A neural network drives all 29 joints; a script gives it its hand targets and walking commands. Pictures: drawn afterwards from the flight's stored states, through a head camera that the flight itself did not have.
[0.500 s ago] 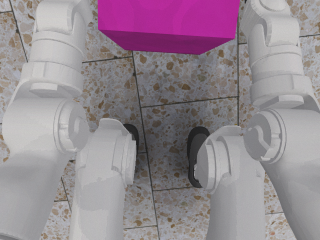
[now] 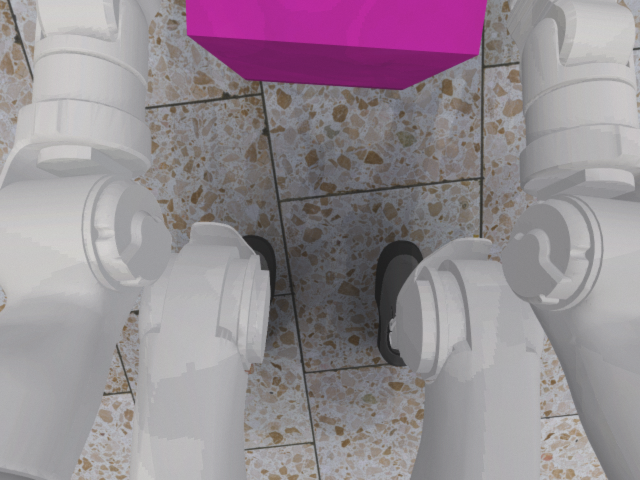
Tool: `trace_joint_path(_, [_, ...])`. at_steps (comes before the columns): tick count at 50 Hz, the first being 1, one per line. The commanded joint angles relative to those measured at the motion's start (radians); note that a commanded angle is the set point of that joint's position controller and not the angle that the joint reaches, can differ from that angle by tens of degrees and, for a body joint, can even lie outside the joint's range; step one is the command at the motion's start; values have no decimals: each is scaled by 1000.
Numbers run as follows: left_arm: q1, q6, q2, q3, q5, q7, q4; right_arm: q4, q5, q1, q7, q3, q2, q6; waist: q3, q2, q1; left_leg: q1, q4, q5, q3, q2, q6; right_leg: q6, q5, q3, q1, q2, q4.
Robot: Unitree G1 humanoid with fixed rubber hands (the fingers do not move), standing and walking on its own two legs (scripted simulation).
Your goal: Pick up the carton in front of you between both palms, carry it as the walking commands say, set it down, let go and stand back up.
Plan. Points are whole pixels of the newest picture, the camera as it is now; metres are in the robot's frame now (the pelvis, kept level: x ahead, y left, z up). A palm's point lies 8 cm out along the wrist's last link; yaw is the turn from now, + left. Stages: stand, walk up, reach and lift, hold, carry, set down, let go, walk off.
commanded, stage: set down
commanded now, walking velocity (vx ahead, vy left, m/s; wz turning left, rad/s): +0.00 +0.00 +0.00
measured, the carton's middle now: out of the picture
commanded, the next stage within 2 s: let go in 1.54 s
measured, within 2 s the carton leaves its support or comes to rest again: neither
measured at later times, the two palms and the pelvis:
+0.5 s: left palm out of the picture +0.57 +0.21 -0.18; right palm out of the picture +0.58 -0.17 -0.17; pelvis +0.01 +0.00 +0.00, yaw +0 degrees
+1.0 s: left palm out of the picture +0.58 +0.21 -0.01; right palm out of the picture +0.59 -0.17 -0.01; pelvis +0.01 +0.00 +0.10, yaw +0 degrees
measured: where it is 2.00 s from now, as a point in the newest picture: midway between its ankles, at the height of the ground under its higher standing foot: (323, 321)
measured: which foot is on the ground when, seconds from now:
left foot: down 0.00-1.00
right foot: down 0.00-1.00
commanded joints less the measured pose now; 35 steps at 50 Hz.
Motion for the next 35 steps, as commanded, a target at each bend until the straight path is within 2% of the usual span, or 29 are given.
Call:
trace_joint_path(1, [-275,50,-714,-253,-27,-186,115,83,34,-299,170,238,693,36,-625,17,16,340,-212,74,41,-50,39,-53,50,-60,343,49,-170])
trace_joint_path(5, [-244,46,-667,-237,-20,-178,133,88,29,-262,156,217,633,26,-594,10,9,351,-210,74,38,-47,41,-49,54,-61,367,46,-166])
trace_joint_path(8, [-242,24,-628,-242,-22,-166,122,69,34,-264,144,215,593,6,-630,6,7,391,-201,122,39,-47,37,-39,91,-66,393,41,-159])
trace_joint_path(10, [-223,-2,-519,-218,-15,-136,107,55,30,-253,118,194,489,-16,-671,10,9,432,-193,162,45,-40,30,-28,120,-70,423,34,-154])
trace_joint_path(12, [-192,-43,-271,-159,5,-65,87,68,10,-217,59,134,249,-53,-724,19,8,484,-194,204,50,-28,17,-14,162,-75,456,24,-152])
trace_joint_path(14, [-185,-94,59,-95,-3,37,36,41,7,-179,-32,50,-91,-104,-825,11,0,547,-188,281,50,-24,0,1,238,-78,494,11,-152])
trace_joint_path(15, [-218,-118,175,-96,-28,83,14,27,30,-194,-77,50,-209,-129,-911,11,-2,573,-174,341,45,-22,-6,9,292,-75,518,9,-146])
trace_joint_path(17, [-303,-150,237,-152,-115,134,20,10,116,-284,-122,117,-273,-157,-1110,5,8,595,-145,465,30,-17,-12,12,401,-66,563,2,-118])
trace_joint_path(20, [-310,-172,257,-236,-222,158,44,11,217,-300,-138,208,-265,-163,-1258,-1,14,600,-143,528,14,2,-20,8,487,-59,595,-18,-93])
trace_joint_path(24, [-287,-173,249,-303,-302,151,73,34,282,-284,-125,273,-230,-154,-1340,13,12,619,-161,528,19,14,-18,0,476,-67,578,-18,-109])
trace_joint_path(28, [-293,-160,291,-308,-321,158,31,-12,289,-280,-136,266,-245,-140,-1514,33,15,689,-192,527,39,12,-20,-5,483,-80,646,-9,-141])
trace_joint_path(32, [-309,-120,295,-295,-318,173,-54,-102,263,-290,-162,237,-257,-100,-1656,29,2,743,-250,486,65,-2,-16,-13,453,-94,727,7,-215])
trace_joint_path(35, [-288,-86,279,-266,-289,177,-57,-113,229,-268,-171,208,-245,-65,-1631,26,-1,709,-311,430,77,-13,-12,-20,405,-94,725,15,-283])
